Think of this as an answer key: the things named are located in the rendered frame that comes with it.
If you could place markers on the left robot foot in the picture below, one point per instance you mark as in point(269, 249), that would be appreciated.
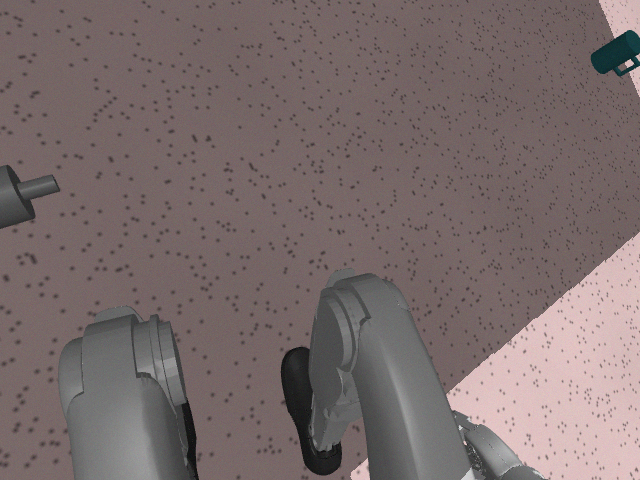
point(191, 437)

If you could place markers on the right robot foot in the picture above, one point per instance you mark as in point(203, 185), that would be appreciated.
point(298, 396)

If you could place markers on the right robot hand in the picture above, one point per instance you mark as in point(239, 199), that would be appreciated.
point(490, 457)

